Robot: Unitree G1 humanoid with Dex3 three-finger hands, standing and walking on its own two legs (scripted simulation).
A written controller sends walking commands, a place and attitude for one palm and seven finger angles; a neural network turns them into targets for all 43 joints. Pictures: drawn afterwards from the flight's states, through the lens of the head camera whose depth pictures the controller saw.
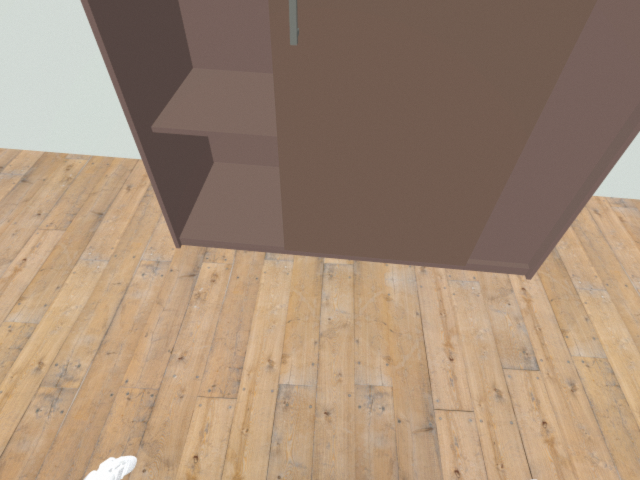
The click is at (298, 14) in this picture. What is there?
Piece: wardrobe's sliding door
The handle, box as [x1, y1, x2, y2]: [289, 0, 298, 44]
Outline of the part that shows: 289,0 290,44 296,44 298,34 296,18 296,0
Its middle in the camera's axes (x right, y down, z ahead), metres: -0.06 -0.56 +0.82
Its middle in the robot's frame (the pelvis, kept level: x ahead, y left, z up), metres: +1.02 +0.12 +0.24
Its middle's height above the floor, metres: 1.01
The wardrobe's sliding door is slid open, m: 0.44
